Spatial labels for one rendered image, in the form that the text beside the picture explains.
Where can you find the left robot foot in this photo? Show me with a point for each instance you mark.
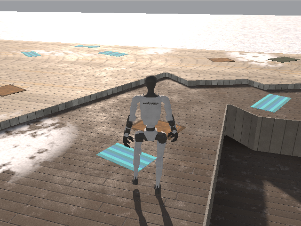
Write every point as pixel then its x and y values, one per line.
pixel 135 181

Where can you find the right robot upper arm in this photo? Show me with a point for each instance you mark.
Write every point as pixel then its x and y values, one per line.
pixel 167 107

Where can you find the right robot forearm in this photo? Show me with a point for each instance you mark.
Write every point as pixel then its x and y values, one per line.
pixel 172 125

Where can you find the robot right hand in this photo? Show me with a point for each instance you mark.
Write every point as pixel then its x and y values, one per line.
pixel 173 135

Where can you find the left robot upper arm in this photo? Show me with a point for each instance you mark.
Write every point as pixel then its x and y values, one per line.
pixel 133 107

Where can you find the robot left hand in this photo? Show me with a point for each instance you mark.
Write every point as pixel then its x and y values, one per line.
pixel 125 141

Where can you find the left robot forearm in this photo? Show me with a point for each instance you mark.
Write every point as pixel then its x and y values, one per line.
pixel 128 127

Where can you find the robot right shin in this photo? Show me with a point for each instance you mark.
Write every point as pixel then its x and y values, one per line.
pixel 159 173

